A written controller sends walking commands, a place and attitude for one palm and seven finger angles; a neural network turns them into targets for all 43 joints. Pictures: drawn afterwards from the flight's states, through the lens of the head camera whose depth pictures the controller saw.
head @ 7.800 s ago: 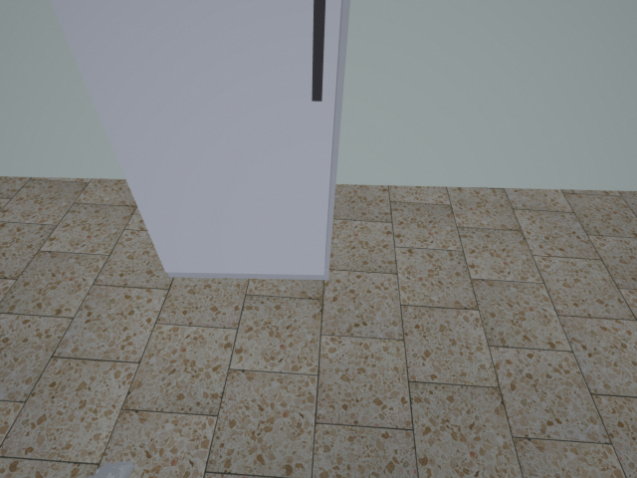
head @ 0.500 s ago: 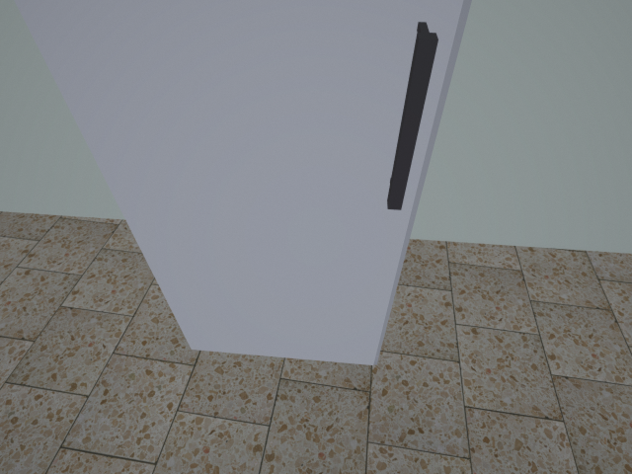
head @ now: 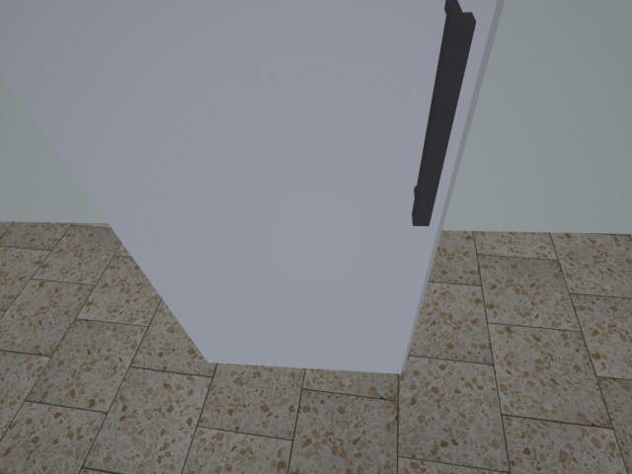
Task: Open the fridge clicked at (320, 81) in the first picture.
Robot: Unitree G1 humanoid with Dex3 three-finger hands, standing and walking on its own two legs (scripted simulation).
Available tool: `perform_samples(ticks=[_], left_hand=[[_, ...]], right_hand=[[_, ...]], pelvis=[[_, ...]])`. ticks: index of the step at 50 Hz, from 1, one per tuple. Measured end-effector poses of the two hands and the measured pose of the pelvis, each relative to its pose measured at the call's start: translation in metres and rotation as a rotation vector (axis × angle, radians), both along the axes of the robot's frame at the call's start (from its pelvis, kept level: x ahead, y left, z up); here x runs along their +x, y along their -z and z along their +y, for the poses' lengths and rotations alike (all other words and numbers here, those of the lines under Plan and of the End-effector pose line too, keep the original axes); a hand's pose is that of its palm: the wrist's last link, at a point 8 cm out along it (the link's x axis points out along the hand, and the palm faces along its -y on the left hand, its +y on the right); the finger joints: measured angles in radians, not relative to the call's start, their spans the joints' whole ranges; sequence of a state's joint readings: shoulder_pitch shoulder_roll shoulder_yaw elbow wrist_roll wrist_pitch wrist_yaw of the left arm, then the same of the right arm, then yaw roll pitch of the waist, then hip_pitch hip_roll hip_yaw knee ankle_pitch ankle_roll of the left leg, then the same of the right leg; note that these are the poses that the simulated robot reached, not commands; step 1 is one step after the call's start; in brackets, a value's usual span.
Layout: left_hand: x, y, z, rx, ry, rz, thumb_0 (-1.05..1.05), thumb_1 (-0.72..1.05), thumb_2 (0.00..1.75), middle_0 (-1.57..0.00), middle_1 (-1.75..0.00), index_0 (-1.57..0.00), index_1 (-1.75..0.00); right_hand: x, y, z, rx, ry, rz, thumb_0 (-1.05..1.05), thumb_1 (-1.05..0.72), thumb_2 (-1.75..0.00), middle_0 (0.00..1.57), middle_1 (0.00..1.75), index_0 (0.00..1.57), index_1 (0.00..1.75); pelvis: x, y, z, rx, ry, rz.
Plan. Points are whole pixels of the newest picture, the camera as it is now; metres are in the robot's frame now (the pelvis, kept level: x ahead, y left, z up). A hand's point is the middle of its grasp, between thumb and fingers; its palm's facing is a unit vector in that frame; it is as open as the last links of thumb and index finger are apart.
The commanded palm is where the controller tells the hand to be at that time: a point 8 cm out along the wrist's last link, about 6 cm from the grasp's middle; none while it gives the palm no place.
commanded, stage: come to a stop and stand still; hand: right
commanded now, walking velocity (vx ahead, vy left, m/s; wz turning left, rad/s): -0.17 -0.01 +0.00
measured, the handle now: (433, 130) +0.46 -0.13 +0.20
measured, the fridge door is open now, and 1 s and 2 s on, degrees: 0 0 0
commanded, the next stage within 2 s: look again from close up in 1.44 s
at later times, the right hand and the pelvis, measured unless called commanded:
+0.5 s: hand out of the picture +0.06 -0.13 -0.16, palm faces +0.11 +0.97 -0.23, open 7.3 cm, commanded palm none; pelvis +0.00 +0.06 +0.01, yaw -3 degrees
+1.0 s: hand out of the picture -0.03 -0.12 -0.16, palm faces +0.07 +0.98 -0.18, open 7.3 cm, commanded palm none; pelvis -0.02 +0.05 +0.02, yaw -2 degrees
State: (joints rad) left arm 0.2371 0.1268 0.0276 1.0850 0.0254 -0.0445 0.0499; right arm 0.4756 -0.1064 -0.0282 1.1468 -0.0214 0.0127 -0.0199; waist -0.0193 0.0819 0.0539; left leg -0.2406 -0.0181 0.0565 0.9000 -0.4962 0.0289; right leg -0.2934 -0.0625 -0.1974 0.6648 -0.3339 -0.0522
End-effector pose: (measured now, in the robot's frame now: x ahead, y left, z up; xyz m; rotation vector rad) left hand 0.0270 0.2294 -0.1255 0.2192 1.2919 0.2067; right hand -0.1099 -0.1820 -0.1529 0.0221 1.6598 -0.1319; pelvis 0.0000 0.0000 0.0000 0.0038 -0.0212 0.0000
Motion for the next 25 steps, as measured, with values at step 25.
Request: perform_samples(ticks=[25], left_hand=[[0.015,0.007,0.058,-0.085,0.028,0.070,0.01,0.91,0.90,-0.20,-0.30,-0.20,-0.30]], right_hand=[[0.153,-0.029,0.008,-0.199,-0.042,-0.405,0.01,-0.92,-0.90,0.20,0.30,0.20,0.29]], pelvis=[[0.000,-0.012,0.059,-0.028,0.055,0.012]])
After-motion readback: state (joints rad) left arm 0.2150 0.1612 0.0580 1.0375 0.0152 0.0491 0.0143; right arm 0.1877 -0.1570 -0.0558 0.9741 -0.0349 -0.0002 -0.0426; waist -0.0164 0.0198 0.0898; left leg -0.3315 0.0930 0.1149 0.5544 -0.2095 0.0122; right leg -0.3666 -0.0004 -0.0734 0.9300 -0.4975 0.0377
